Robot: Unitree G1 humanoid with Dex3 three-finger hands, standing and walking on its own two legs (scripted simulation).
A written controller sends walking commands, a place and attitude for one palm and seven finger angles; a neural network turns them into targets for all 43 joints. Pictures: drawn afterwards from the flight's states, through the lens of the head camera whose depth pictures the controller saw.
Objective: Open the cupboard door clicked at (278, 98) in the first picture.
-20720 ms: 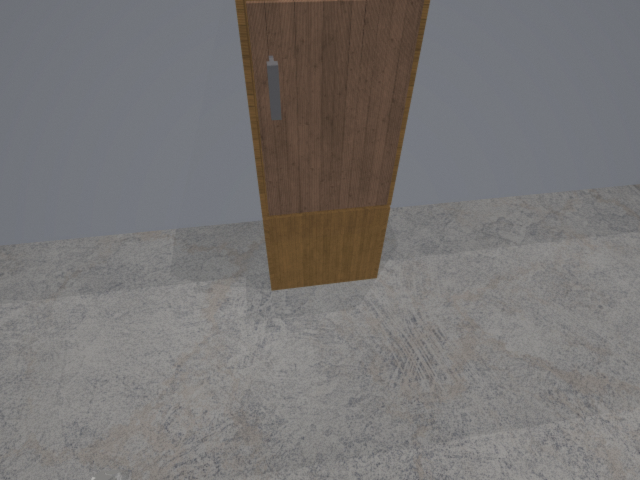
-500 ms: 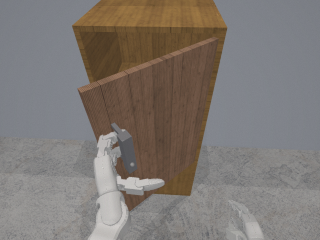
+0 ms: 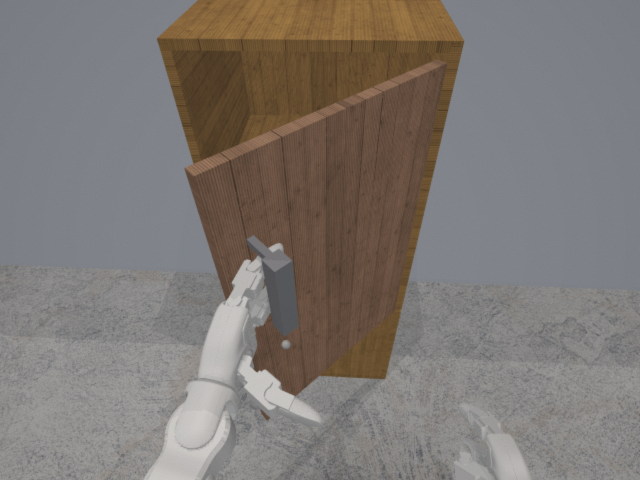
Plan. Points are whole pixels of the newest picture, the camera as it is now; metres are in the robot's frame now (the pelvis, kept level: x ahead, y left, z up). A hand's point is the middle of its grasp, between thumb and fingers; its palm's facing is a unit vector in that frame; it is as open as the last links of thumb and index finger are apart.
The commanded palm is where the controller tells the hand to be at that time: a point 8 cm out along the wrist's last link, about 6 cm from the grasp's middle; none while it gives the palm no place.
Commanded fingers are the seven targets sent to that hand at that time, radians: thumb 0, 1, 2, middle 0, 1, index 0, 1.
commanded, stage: slide the hand sideways off the handle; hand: left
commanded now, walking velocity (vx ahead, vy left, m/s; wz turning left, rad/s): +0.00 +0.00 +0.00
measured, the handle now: (271, 285) +0.32 +0.09 +0.10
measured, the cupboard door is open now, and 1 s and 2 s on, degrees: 45 46 46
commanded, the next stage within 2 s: draw the hand back to the body in 0.98 s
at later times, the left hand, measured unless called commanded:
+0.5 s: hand (264, 361) +0.22 +0.08 +0.10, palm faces -0.06 -1.00 +0.00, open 16.0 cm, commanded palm +0.19 +0.14 +0.10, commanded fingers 0.00 -0.50 0.30 -0.15 -0.30 -0.15 -0.30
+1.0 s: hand (202, 404) +0.18 +0.13 +0.09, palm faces -0.03 -1.00 -0.03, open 16.3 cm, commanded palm +0.15 +0.19 +0.10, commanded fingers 0.00 -0.50 0.30 -0.15 -0.30 -0.15 -0.30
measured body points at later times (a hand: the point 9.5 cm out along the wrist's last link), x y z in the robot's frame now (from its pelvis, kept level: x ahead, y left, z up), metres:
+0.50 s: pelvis +0.01 -0.02 +0.00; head +0.00 -0.03 +0.45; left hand +0.22 +0.13 +0.10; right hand +0.19 -0.24 -0.07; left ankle +0.05 +0.13 -0.71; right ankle -0.01 -0.13 -0.71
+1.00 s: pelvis +0.02 -0.01 -0.02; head +0.02 -0.03 +0.43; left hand +0.17 +0.19 +0.10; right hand +0.21 -0.24 -0.08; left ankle +0.05 +0.13 -0.71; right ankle -0.01 -0.13 -0.71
